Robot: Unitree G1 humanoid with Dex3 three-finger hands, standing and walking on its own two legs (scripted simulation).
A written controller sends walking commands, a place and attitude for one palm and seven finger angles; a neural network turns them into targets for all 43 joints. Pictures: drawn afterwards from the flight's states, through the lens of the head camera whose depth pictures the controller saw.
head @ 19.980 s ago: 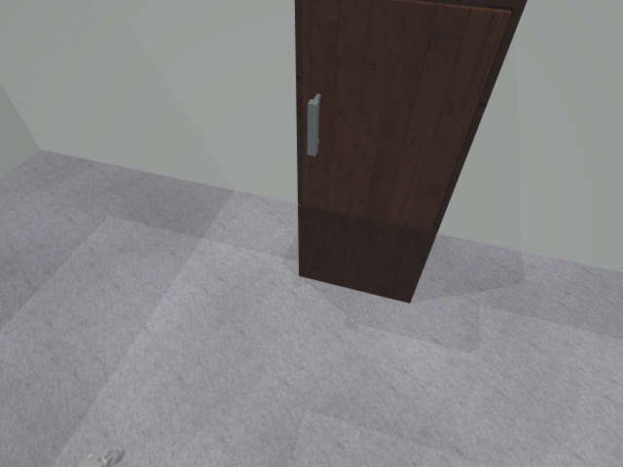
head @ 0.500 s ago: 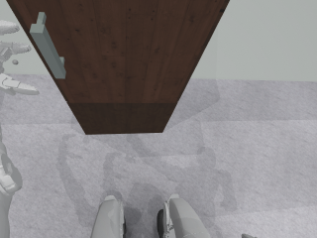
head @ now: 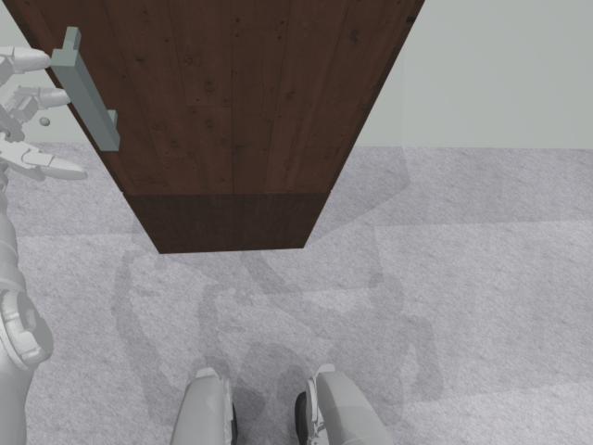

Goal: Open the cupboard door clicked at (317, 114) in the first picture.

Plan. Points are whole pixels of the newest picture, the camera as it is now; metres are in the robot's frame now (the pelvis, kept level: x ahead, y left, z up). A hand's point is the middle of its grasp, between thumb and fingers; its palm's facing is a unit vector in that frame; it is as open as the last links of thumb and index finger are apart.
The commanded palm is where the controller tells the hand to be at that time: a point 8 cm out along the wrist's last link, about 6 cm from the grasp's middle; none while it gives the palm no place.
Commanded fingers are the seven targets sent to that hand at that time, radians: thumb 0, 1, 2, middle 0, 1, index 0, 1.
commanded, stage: slide the fingers in behind the handle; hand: left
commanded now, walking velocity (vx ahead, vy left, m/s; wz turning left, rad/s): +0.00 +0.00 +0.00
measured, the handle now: (93, 94) +0.54 +0.22 +0.06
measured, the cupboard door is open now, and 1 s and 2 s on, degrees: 0 0 0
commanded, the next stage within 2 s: move the hooked fingers beside the handle in 1.24 s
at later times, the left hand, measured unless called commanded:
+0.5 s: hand (55, 127) +0.49 +0.26 +0.06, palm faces +0.08 -1.00 +0.00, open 14.6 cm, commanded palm +0.48 +0.26 +0.06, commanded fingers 0.00 -0.50 0.30 -0.30 -1.20 -0.30 -1.20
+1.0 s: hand (67, 133) +0.48 +0.24 +0.06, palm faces +0.11 -0.99 +0.01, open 15.3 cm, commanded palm +0.48 +0.24 +0.06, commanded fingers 0.00 -0.50 0.30 -0.30 -1.20 -0.30 -1.20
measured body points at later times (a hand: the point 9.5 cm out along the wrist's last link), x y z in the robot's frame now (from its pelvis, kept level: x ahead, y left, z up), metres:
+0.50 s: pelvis +0.01 +0.00 +0.01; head +0.15 +0.04 +0.43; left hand +0.48 +0.31 +0.07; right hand +0.05 -0.27 -0.10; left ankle +0.03 +0.09 -0.63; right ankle +0.02 -0.13 -0.63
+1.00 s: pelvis +0.01 +0.00 +0.01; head +0.14 +0.04 +0.44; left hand +0.47 +0.30 +0.07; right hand +0.06 -0.27 -0.10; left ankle +0.03 +0.09 -0.63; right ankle +0.02 -0.13 -0.63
